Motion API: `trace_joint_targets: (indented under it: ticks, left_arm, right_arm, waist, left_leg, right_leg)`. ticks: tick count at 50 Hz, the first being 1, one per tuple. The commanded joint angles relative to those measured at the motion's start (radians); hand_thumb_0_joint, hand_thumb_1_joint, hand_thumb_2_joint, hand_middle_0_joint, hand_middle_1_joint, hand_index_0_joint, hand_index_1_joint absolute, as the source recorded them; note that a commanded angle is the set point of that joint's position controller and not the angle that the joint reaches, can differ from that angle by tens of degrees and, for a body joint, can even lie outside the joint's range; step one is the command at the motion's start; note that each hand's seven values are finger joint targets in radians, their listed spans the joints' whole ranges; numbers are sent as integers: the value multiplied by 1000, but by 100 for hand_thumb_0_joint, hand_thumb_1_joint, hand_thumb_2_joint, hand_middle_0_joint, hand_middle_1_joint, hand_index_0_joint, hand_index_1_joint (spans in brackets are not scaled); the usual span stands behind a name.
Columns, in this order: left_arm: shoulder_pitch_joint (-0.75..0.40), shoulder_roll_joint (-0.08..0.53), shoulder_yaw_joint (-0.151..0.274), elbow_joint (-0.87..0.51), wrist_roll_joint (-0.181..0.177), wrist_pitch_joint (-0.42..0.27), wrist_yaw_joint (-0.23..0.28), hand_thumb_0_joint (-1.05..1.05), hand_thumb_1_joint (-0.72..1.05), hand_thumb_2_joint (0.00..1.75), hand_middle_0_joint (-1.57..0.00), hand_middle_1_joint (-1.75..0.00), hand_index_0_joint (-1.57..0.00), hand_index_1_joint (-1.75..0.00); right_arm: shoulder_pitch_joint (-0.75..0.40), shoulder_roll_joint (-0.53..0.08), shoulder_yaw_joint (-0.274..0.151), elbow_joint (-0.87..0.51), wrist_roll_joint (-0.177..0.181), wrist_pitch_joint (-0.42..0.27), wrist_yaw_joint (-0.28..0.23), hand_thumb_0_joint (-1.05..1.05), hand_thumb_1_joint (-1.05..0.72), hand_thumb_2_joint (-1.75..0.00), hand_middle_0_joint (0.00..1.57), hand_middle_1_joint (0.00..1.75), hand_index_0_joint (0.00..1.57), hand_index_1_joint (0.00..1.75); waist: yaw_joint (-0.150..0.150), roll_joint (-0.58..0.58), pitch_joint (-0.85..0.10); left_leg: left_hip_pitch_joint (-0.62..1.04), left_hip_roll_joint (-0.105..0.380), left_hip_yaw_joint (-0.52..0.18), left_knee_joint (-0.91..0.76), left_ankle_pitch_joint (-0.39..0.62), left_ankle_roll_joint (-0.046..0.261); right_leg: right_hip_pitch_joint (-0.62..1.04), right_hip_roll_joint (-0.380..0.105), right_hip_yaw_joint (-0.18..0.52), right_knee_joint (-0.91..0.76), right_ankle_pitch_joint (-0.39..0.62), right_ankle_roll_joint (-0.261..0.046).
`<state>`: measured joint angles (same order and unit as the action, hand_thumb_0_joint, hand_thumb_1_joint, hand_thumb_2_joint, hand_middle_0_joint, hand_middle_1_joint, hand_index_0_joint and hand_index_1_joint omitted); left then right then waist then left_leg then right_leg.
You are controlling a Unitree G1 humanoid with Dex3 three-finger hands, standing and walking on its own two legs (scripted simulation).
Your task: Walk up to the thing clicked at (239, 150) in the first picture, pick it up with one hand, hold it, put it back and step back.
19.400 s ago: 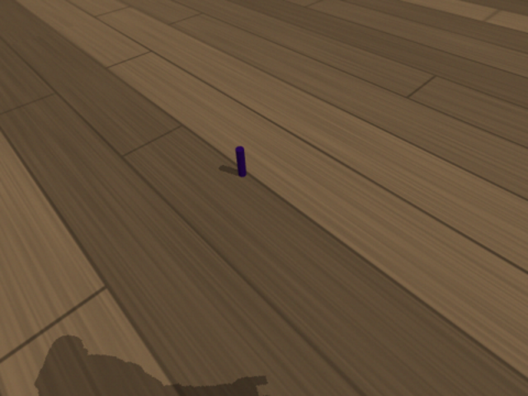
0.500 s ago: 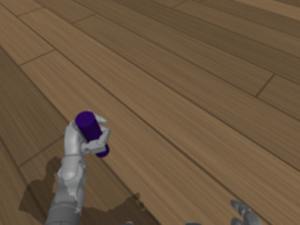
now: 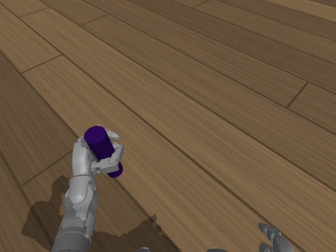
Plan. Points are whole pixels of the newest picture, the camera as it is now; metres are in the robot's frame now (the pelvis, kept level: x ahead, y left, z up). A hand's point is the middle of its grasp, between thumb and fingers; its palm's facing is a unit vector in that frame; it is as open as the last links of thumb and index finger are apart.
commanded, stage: hold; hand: left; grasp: from the side
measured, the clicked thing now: (106, 155) +0.33 +0.18 +0.03
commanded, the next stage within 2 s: crouch in 0.20 s
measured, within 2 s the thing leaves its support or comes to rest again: neither
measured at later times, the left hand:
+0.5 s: hand (111, 152) +0.34 +0.17 +0.04, palm faces +0.14 -0.99 +0.01, open 5.7 cm
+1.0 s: hand (121, 179) +0.36 +0.19 -0.18, palm faces +0.14 -0.99 -0.02, open 5.6 cm
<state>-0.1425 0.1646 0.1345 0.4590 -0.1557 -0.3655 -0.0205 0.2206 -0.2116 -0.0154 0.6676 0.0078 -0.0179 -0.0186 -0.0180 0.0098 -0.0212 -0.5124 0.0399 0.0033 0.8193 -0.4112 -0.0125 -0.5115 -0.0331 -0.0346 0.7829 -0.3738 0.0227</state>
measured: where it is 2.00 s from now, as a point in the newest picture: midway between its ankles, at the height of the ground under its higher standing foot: outside the picture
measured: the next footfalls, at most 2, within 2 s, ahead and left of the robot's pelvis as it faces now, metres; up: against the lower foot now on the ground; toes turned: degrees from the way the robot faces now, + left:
none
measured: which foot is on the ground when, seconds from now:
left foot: down 0.00-1.00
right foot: down 0.00-1.00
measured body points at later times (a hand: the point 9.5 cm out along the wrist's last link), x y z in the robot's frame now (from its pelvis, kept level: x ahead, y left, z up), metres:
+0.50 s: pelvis +0.00 +0.00 +0.00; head +0.05 +0.01 +0.45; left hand +0.32 +0.22 +0.04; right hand +0.13 -0.24 -0.11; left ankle +0.00 +0.12 -0.71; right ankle +0.01 -0.14 -0.71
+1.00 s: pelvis -0.03 +0.00 -0.16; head +0.12 +0.02 +0.27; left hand +0.34 +0.24 -0.17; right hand +0.09 -0.27 -0.28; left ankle +0.00 +0.12 -0.71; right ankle +0.01 -0.14 -0.71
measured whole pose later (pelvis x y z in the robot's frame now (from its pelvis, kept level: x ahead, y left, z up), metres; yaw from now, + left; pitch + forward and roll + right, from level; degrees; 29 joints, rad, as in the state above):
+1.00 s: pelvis -0.03 +0.00 -0.16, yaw -1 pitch +29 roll -2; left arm -0.41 0.24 0.29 0.90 -0.14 -0.75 -0.10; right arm 0.16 -0.26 -0.03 0.68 -0.05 -0.03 0.06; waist -0.07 0.00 -0.19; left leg -1.44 0.04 -0.04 1.59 -0.66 -0.02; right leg -1.43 -0.04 -0.03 1.55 -0.62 0.02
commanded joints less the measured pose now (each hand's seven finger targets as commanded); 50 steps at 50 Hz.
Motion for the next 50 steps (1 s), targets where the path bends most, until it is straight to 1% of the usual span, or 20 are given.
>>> trace_joint_targets:
  ticks: [1,7,12,13,16,18,21,22,23,26,29,32,34,37,40,41,42,44,49,50]
  left_arm:
    - [-301,131,43,-275,-2,-87,5,0,60,122,-130,-135,-130,-134]
    - [-287,135,51,-262,1,-74,13,0,63,123,-129,-135,-129,-134]
    - [-328,118,28,-272,-6,-73,-1,0,63,124,-130,-136,-130,-135]
    - [-310,131,41,-259,-4,-71,0,0,62,123,-130,-135,-130,-135]
    - [-301,114,18,-276,1,-67,1,0,58,123,-132,-135,-133,-135]
    - [-265,110,26,-232,5,-62,5,0,57,120,-131,-134,-133,-133]
    - [-281,113,53,-218,-7,-76,12,0,58,121,-132,-135,-133,-134]
    - [-265,87,41,-185,-8,-79,14,0,56,120,-132,-134,-133,-134]
    - [-273,101,52,-191,-3,-88,16,0,56,121,-132,-135,-133,-134]
    - [-283,100,57,-133,10,-123,18,0,53,120,-132,-135,-133,-134]
    - [-298,110,72,-85,14,-174,14,0,54,120,-130,-134,-131,-133]
    - [-345,112,72,-18,18,-233,-3,0,53,118,-129,-133,-130,-132]
    - [-354,134,104,38,13,-272,-12,0,48,119,-131,-134,-132,-134]
    - [-368,130,115,135,11,-340,-35,0,43,118,-132,-135,-133,-135]
    - [-435,181,153,156,13,-413,-47,0,47,119,-130,-134,-131,-133]
    - [-455,165,127,171,14,-428,-58,0,46,120,-131,-135,-132,-135]
    - [-447,202,166,196,11,-441,-63,0,44,120,-130,-134,-131,-134]
    - [-507,197,144,200,10,-464,-84,0,41,119,-130,-133,-130,-133]
    - [-570,264,225,232,3,-479,-81,0,46,124,-130,-134,-129,-135]
    - [-582,257,224,242,4,-479,-77,0,46,125,-131,-136,-131,-137]
  right_arm:
    - [-34,-136,-44,-125,-1,-46,-4,0,-91,-90,20,30,20,30]
    - [-23,-135,-43,-121,-1,-45,-8,0,-90,-90,20,30,20,30]
    - [-25,-133,-41,-118,-1,-44,-10,0,-90,-90,20,30,20,30]
    - [-30,-133,-41,-121,0,-46,-10,0,-90,-90,20,30,20,30]
    - [-22,-135,-44,-119,-2,-46,-7,0,-87,-90,20,30,20,30]
    - [-14,-136,-47,-114,-1,-45,-4,0,-87,-90,20,30,20,30]
    - [-28,-136,-48,-117,-1,-46,0,0,-87,-90,20,30,20,30]
    - [-21,-134,-48,-113,-4,-43,1,0,-87,-90,20,30,20,30]
    - [-30,-133,-48,-116,-5,-44,2,0,-88,-90,20,30,20,30]
    - [-20,-136,-54,-105,-14,-46,10,0,-87,-90,20,30,20,30]
    - [-15,-142,-62,-97,-21,-47,19,0,-87,-90,20,30,20,30]
    - [4,-147,-67,-77,-30,-50,30,0,-88,-90,20,30,20,30]
    - [14,-151,-68,-73,-35,-51,35,0,-88,-90,20,30,20,30]
    - [4,-164,-70,-79,-42,-52,52,0,-89,-90,20,30,20,30]
    - [14,-176,-64,-73,-51,-53,64,0,-88,-90,20,30,20,30]
    - [7,-180,-63,-78,-51,-54,68,0,-89,-90,20,30,20,30]
    - [11,-185,-61,-81,-52,-53,69,0,-89,-90,20,30,20,30]
    - [10,-194,-62,-79,-55,-51,71,0,-89,-90,20,30,20,30]
    - [7,-214,-60,-73,-66,-32,75,0,-89,-91,20,30,20,30]
    - [6,-216,-63,-72,-65,-29,75,0,-90,-91,20,30,20,30]
  waist:
    - [-1,11,-283]
    - [0,9,-297]
    - [-9,1,-277]
    - [-3,1,-275]
    - [-6,29,-295]
    - [-4,17,-276]
    - [-2,-17,-239]
    - [-15,-41,-241]
    - [-4,-22,-228]
    - [-16,-34,-224]
    - [-17,-9,-272]
    - [-39,-2,-340]
    - [-42,-30,-356]
    - [-45,-9,-398]
    - [-40,47,-519]
    - [-44,71,-546]
    - [-37,48,-576]
    - [-50,72,-624]
    - [-38,88,-728]
    - [-48,71,-729]
  left_leg:
    - [118,-26,-3,-118,239,10]
    - [123,-24,-4,-116,266,10]
    - [115,-28,3,-117,240,14]
    - [118,-30,5,-117,237,14]
    - [140,-24,-3,-120,280,9]
    - [134,-20,-9,-120,298,6]
    - [81,-23,-6,-111,240,13]
    - [73,-22,-8,-105,224,16]
    - [56,-23,-6,-103,209,15]
    - [13,-23,-8,-70,182,17]
    - [-31,-24,-13,-14,186,13]
    - [-76,-24,-21,81,230,16]
    - [-164,-27,-18,158,225,24]
    - [-289,-30,-30,267,165,21]
    - [-379,-30,-46,394,197,16]
    - [-407,-32,-48,429,179,15]
    - [-457,-34,-45,471,183,22]
    - [-520,-36,-50,527,145,19]
    - [-647,-37,-55,645,119,18]
    - [-676,-37,-56,667,91,21]
  right_leg:
    - [136,36,-13,-94,247,-31]
    - [151,36,-14,-93,272,-30]
    - [143,31,-8,-107,261,-27]
    - [146,30,-7,-111,255,-26]
    - [141,36,-15,-93,284,-32]
    - [138,40,-23,-88,286,-34]
    - [112,36,-19,-91,245,-30]
    - [102,35,-17,-86,236,-28]
    - [82,34,-15,-81,219,-31]
    - [41,34,-11,-46,201,-30]
    - [-15,33,-8,15,201,-35]
    - [-102,32,-3,97,233,-36]
    - [-151,29,5,154,247,-32]
    - [-311,34,2,275,165,-42]
    - [-456,31,-5,413,153,-50]
    - [-504,31,-3,451,133,-52]
    - [-502,29,3,478,152,-48]
    - [-581,35,4,550,118,-53]
    - [-694,32,7,675,78,-58]
    - [-723,33,5,690,56,-57]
